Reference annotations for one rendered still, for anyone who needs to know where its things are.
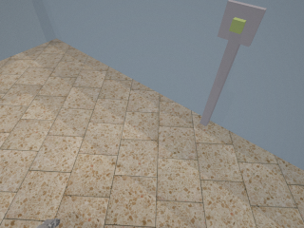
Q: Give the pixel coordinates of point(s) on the button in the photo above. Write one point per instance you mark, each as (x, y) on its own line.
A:
(237, 25)

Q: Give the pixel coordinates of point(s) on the panel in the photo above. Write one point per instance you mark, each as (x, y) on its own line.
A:
(253, 16)

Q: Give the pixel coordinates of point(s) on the left robot hand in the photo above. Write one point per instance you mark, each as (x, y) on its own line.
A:
(49, 223)

